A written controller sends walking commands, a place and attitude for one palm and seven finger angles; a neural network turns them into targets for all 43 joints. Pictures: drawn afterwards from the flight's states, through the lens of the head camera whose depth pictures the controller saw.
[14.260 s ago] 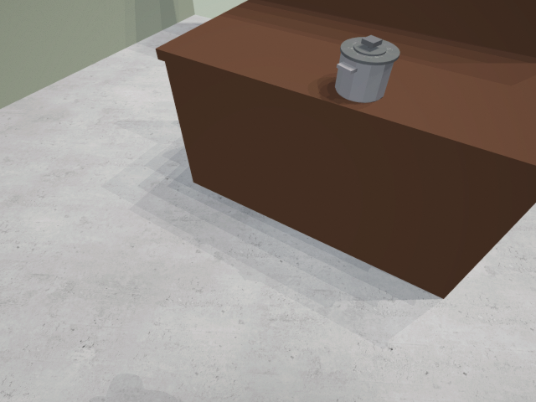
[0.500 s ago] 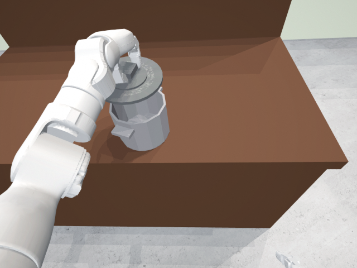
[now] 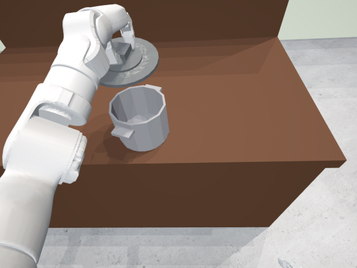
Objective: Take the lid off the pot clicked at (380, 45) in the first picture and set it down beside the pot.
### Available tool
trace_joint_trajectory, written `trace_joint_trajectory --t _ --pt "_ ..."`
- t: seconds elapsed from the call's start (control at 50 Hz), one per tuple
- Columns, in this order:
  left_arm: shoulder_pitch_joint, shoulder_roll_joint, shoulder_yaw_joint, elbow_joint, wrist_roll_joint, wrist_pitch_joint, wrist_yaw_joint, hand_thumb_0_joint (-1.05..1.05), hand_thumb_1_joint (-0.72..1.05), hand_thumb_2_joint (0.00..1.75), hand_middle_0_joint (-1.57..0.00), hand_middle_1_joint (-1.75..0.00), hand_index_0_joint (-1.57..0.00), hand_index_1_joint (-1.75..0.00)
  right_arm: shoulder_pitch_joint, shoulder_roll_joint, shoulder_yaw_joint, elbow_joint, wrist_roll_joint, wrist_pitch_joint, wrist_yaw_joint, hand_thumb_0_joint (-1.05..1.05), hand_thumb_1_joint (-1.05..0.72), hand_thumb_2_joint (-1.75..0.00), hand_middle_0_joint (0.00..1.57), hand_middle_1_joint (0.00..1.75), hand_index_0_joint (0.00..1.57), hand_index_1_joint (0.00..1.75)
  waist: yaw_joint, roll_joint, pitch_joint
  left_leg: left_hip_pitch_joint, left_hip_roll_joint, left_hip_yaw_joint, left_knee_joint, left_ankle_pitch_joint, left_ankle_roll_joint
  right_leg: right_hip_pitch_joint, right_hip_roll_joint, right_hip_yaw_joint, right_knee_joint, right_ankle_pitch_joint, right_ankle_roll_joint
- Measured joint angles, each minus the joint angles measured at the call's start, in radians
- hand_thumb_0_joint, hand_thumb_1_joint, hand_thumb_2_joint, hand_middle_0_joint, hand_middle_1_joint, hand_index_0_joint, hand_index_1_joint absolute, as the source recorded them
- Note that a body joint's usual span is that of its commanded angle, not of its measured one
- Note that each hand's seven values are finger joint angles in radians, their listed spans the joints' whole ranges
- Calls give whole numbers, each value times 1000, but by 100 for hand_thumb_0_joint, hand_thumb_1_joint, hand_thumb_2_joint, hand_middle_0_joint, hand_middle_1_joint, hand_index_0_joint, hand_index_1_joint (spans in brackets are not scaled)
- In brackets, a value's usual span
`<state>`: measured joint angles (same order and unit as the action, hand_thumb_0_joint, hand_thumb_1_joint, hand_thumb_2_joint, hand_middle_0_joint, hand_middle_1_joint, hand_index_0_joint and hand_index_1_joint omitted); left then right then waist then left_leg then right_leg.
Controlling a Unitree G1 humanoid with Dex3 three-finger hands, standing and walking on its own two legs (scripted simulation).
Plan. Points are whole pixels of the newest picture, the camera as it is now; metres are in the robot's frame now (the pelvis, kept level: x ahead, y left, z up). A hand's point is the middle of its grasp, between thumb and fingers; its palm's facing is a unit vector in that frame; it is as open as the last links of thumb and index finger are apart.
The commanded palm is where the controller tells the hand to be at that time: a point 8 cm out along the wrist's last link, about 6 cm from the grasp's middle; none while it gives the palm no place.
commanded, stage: lift the lid straight up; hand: left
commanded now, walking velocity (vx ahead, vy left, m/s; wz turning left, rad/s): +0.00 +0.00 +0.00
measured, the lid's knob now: (119, 50) +0.52 +0.11 +0.23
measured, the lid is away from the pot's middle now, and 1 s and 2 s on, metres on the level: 0.01 0.07 0.17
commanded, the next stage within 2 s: move the lid sideways beside the pot in 0.44 s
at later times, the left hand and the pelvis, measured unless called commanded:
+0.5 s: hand (111, 40) +0.48 +0.11 +0.27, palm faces -0.22 -0.05 -0.97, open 7.7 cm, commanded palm +0.47 +0.11 +0.33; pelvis +0.00 +0.00 +0.00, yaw +1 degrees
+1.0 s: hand (83, 44) +0.49 +0.17 +0.26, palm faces -0.23 -0.05 -0.97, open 7.7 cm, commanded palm +0.47 +0.17 +0.33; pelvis +0.00 +0.00 +0.00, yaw +0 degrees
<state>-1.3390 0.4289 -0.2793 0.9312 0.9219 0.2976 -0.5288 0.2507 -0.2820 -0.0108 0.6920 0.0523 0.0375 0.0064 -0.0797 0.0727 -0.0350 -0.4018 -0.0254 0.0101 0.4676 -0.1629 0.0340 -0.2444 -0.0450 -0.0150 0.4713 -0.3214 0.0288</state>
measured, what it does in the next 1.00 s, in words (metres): stands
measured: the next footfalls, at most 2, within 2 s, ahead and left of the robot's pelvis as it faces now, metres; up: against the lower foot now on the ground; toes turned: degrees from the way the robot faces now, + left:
none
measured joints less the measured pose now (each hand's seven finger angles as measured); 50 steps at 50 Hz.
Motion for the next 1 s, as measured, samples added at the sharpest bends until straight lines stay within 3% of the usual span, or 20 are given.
trace_joint_trajectory --t 0.42,0.56,0.74,1.0 --pt "-96 -13 -44 46 6 48 -25 -3 32 74 -92 -108 -56 -92 -38 8 19 -1 5 4 4 1 -91 -90 20 30 20 30 8 0 -5 -9 -2 -11 -3 8 -3 -9 0 -10 4 1 -2" --pt "-86 -13 -12 37 6 32 -26 -3 32 74 -93 -108 -56 -92 -26 3 18 2 0 -1 -1 1 -91 -90 20 30 20 30 2 1 -2 -6 0 -9 -5 7 -4 -6 2 -7 1 1 -3" --pt "-44 49 35 14 34 -8 -25 -3 32 74 -93 -108 -55 -92 -12 -5 13 -11 1 24 -4 1 -91 -90 20 30 20 30 -7 0 -1 1 9 3 -4 -1 -6 -3 9 6 -4 2 -5" --pt "-16 126 17 -30 28 -35 -59 -3 33 74 -93 -108 -55 -92 -21 -9 4 -20 13 41 -5 1 -91 -90 20 30 20 30 1 -14 14 -10 7 -11 10 -4 -4 2 10 -8 -11 5 -3"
